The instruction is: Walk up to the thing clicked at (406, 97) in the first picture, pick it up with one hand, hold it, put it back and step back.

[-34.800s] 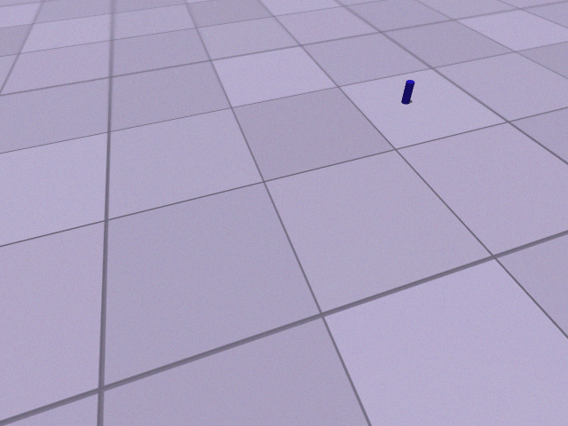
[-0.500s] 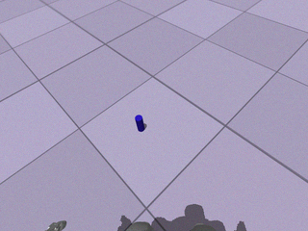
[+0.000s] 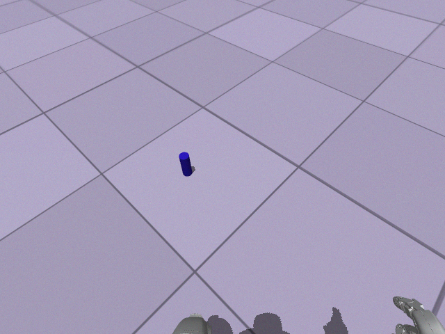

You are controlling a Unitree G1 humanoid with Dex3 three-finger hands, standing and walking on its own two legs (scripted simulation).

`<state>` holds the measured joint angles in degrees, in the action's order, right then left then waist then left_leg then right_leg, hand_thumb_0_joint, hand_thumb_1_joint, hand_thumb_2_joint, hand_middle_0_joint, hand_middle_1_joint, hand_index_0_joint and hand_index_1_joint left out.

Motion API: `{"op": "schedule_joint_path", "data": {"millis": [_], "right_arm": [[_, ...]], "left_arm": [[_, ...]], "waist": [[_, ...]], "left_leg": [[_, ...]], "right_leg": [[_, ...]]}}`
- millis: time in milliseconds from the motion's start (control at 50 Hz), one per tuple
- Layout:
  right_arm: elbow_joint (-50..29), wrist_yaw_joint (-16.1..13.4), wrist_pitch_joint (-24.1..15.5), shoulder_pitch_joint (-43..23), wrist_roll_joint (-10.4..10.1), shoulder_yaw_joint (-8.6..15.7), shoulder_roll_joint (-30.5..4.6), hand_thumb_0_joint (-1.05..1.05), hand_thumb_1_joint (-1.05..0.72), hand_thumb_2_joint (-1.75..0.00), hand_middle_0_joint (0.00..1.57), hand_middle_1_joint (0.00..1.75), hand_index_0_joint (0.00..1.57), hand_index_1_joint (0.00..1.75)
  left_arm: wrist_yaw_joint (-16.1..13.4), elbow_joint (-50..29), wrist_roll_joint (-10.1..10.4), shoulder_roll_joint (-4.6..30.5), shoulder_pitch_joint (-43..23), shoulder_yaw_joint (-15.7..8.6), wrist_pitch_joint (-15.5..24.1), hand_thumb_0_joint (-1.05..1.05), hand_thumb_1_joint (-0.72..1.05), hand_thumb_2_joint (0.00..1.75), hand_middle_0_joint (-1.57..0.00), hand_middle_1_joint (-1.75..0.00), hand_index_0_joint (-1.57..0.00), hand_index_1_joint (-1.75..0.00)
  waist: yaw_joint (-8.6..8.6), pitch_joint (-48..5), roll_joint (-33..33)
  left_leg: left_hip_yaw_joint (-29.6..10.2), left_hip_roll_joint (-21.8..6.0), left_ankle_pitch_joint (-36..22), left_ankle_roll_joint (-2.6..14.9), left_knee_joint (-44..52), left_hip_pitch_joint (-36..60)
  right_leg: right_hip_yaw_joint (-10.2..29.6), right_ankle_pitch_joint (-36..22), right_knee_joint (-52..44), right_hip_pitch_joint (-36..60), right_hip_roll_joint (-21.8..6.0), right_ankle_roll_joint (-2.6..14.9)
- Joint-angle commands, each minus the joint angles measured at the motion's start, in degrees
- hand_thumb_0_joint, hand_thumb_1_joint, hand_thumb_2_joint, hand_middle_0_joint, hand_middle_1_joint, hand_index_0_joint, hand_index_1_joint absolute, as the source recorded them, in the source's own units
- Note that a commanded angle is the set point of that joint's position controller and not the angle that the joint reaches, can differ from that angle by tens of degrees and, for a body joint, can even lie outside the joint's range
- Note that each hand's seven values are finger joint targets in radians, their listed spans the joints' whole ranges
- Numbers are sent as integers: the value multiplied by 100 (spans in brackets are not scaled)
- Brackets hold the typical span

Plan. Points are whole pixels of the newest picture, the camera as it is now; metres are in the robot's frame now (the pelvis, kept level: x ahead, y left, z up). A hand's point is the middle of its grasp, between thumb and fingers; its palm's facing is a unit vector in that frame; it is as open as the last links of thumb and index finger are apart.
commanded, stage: step back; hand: left
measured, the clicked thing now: (185, 164) +1.02 +0.27 -0.68
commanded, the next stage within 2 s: stand in 0.96 s
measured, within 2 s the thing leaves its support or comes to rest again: neither
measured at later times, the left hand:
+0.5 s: hand out of the picture +0.07 +0.28 -0.13, palm faces +0.06 -0.93 -0.37, open 7.4 cm
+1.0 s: hand out of the picture +0.11 +0.28 -0.14, palm faces +0.13 -0.93 -0.35, open 7.4 cm
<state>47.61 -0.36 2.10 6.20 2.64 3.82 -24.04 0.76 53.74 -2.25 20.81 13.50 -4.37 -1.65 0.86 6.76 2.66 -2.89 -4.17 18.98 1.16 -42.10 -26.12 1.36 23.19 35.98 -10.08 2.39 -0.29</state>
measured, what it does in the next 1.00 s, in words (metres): steps on the spot: left foot, then right foot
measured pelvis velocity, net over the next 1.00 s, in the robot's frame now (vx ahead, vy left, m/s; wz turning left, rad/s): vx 0.03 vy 0.00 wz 0.09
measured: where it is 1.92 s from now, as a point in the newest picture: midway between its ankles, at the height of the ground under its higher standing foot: outside the picture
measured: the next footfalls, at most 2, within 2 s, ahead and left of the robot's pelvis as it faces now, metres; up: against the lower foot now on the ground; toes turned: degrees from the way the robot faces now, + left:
left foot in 0.24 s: +0.05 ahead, +0.13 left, +0.00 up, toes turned +4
right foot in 0.56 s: +0.10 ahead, -0.14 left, +0.00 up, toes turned +2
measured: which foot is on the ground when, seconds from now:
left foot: up 0.00-0.22, down 0.24-1.00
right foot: down 0.00-0.28, up 0.30-0.54, down 0.56-1.00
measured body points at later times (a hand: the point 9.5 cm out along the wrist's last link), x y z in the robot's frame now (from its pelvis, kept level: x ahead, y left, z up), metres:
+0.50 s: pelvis -0.01 +0.00 +0.02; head +0.01 +0.01 +0.47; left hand +0.06 +0.33 -0.10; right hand +0.06 -0.31 -0.10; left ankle -0.01 +0.12 -0.72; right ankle +0.03 -0.14 -0.69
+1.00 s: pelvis +0.03 +0.00 +0.01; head +0.06 +0.01 +0.46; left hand +0.10 +0.32 -0.11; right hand +0.13 -0.29 -0.11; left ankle +0.01 +0.12 -0.72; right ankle +0.06 -0.14 -0.72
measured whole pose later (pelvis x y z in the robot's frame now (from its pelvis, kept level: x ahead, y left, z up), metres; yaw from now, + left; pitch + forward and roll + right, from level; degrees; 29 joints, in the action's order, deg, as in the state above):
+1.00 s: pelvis +0.03 +0.00 +0.01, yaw +5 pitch -2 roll +0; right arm 61.4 0.2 -0.5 8.4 1.4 1.5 -19.1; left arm -0.1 59.9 0.1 21.3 4.5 -2.7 0.3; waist 1.3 4.6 -1.0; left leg -1.2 0.2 18.8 -0.1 -32.0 -11.5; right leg -2.0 15.7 31.6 -14.0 -3.7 -2.1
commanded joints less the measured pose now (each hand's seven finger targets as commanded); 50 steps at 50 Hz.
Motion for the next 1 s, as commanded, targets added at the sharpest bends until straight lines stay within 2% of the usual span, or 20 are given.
{"op": "schedule_joint_path", "data": {"millis": [0,60,140,200,220,240,260,300,360,440,520,560,580,600,660,760,820,840,880,980], "right_arm": [[-216,-88,-148,-129,-119,355,-1238,0,-90,-90,20,30,20,30],[67,-34,-227,275,-167,171,-800,0,-90,-90,20,30,20,30],[55,39,-361,81,-108,130,-818,0,-90,-90,20,30,20,30],[295,43,-489,561,-81,198,-775,0,-90,-90,20,30,20,30],[441,6,-542,826,-76,264,-841,0,-90,-90,20,30,20,30],[527,-24,-601,1118,-41,373,-1082,0,-90,-90,20,30,20,30],[475,-31,-621,1149,-8,479,-1600,0,-90,-90,20,30,20,30],[464,-2,-570,1088,-88,561,-1818,0,-90,-90,20,30,20,30],[315,-16,-611,740,-62,341,-1207,0,-90,-90,20,30,20,30],[348,13,-562,724,-62,305,-1164,0,-90,-90,20,30,20,30],[248,7,-364,211,-184,93,-800,0,-90,-90,20,30,20,30],[189,-42,-334,398,-264,-83,-296,0,-90,-90,20,30,20,30],[302,-86,-269,605,-236,-61,-379,0,-90,-90,20,30,20,30],[502,-110,-231,782,-207,78,-767,0,-90,-90,20,30,20,30],[737,-53,-255,769,-200,66,-802,0,-90,-90,20,30,20,30],[908,-47,-329,753,-157,24,-651,0,-90,-90,20,30,20,30],[1083,-88,-410,879,-79,123,-769,0,-90,-90,20,30,20,30],[1037,-108,-443,747,-53,175,-1025,0,-90,-90,20,30,20,30],[898,-62,-417,-118,-137,131,-1174,0,-90,-90,20,30,20,30],[1071,-64,-524,-67,-194,0,-950,0,-90,-90,20,30,20,30]], "left_arm": [[-113,-743,-108,2156,-888,-497,225,0,90,90,-20,-30,-20,-30],[-127,-607,-54,1454,-658,-349,331,0,90,90,-20,-30,-20,-30],[-71,-502,-76,1659,-144,-413,354,0,90,90,-20,-30,-20,-30],[-43,-552,15,1658,-307,-351,256,0,90,90,-20,-30,-20,-30],[-38,-581,17,1389,-198,-238,228,0,90,90,-20,-30,-20,-30],[-31,-567,51,1041,-31,-145,236,0,90,90,-20,-30,-20,-30],[-22,-664,138,721,-164,-65,234,0,90,90,-20,-30,-20,-30],[-95,-603,94,1558,-595,-271,234,0,90,90,-20,-30,-20,-30],[-8,-452,95,1320,-256,-240,275,0,90,90,-20,-30,-20,-30],[27,-347,113,1109,-332,-226,283,0,90,90,-20,-30,-20,-30],[-110,-23,117,1062,13,-226,394,0,90,90,-20,-30,-20,-30],[-200,-16,1,1590,82,-338,468,0,90,90,-20,-30,-20,-30],[-197,-169,25,1812,-393,-344,475,0,90,90,-20,-30,-20,-30],[-162,-288,18,1892,-893,-332,455,0,90,90,-20,-30,-20,-30],[-158,-294,49,1540,-1050,-231,467,0,90,90,-20,-30,-20,-30],[-147,-148,76,1517,-1065,-231,430,0,90,90,-20,-30,-20,-30],[-142,-165,157,1218,-1185,-128,364,0,90,90,-20,-30,-20,-30],[-142,-182,216,1051,-1120,-92,352,0,90,90,-20,-30,-20,-30],[-161,76,254,1098,-1125,-81,307,0,90,90,-20,-30,-20,-30],[-103,394,268,994,-988,48,330,0,90,90,-20,-30,-20,-30]], "waist": [[0,422,-1337],[-67,36,-1082],[314,-102,-1592],[21,-340,-1399],[-69,-592,-947],[-136,-973,-76],[-164,-927,981],[-250,-282,311],[11,-109,164],[-132,-336,624],[235,-694,456],[262,-872,-998],[130,-859,-1084],[-19,-618,-958],[-72,-323,-925],[-48,-684,-1287],[-177,-1094,-821],[-75,-1256,-222],[119,-857,149],[60,-1108,189]], "left_leg": [[-589,230,931,-208,-1427,230],[-334,706,308,-165,-1191,-219],[129,464,785,-236,170,-138],[450,599,158,-102,1688,980],[204,610,-273,-30,2192,1799],[-882,-62,-303,171,2404,2628],[-2890,-1260,152,742,2711,3053],[-3324,-1717,1293,1596,2881,1821],[-1762,-918,197,1017,2617,1633],[-1188,-704,-414,913,2404,1243],[-465,-254,-878,468,1238,407],[-359,545,-17,30,-58,-296],[-365,631,1325,-63,-511,10],[-369,388,1548,-109,-853,573],[-343,395,1025,-67,-548,495],[213,381,535,-148,772,936],[-150,123,-1631,-20,1835,1822],[-940,-532,-2464,224,1903,1864],[-1100,-785,-1986,641,1799,993],[-573,-408,-2747,51,2010,1623]], "right_leg": [[3050,3026,-2503,-2517,-2461,1441],[1178,-51,-1767,-741,-1338,923],[1236,377,-1652,2,-1459,971],[926,-815,-951,-169,-1554,941],[702,-1437,-248,-390,-1364,758],[265,-1281,911,-946,-939,483],[-397,431,1760,-2359,-139,187],[339,997,2107,-2122,-606,303],[197,332,1711,-2006,-697,256],[-225,-34,572,-1054,-472,109],[-475,-1187,-984,568,-161,105],[1493,-1080,-1724,937,-1470,408],[2415,-57,-2167,127,-2381,970],[2578,432,-2081,-740,-2551,1349],[1439,-267,-1816,-696,-1867,1000],[774,-1699,-1231,-294,-1651,888],[224,-2694,-298,-352,-1306,434],[-41,-2375,110,-459,-952,206],[-263,-686,-310,-44,-524,106],[34,-2363,-763,482,-906,205]]}}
